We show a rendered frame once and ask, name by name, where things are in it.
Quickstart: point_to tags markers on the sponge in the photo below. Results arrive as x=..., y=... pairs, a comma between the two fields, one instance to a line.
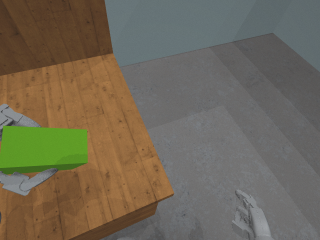
x=36, y=149

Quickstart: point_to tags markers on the robot right hand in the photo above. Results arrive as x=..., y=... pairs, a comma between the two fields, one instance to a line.
x=255, y=222

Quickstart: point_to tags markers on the robot left hand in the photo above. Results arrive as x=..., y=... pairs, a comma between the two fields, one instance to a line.
x=19, y=183

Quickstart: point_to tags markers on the table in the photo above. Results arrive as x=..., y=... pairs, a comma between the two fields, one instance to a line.
x=57, y=68

